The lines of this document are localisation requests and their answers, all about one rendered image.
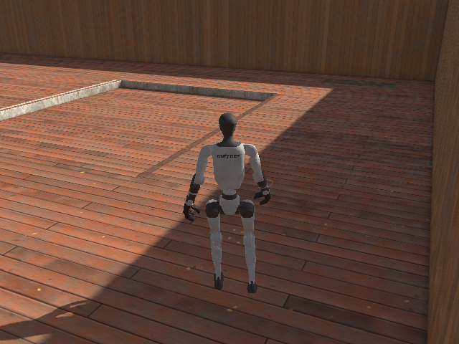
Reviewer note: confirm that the robot left upper arm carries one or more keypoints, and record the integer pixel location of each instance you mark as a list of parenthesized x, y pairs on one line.
[(205, 152)]

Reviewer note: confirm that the left robot forearm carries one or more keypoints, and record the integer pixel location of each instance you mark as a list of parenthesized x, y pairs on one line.
[(192, 194)]

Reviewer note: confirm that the robot thigh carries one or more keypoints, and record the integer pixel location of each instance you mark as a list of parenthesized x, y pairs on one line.
[(247, 212), (213, 216)]

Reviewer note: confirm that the robot right thigh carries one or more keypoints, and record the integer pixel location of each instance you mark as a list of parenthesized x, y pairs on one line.
[(247, 212)]

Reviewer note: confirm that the robot left hand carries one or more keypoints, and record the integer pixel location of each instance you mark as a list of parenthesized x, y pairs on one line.
[(187, 210)]

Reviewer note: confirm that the robot left thigh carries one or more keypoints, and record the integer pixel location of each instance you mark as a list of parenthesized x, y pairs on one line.
[(213, 216)]

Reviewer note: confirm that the right robot forearm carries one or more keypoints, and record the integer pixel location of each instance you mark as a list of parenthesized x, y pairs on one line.
[(264, 186)]

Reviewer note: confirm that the robot right upper arm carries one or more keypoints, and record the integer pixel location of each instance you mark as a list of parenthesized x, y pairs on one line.
[(254, 159)]

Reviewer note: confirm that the robot right hand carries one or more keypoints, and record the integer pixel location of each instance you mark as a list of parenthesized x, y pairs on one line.
[(267, 197)]

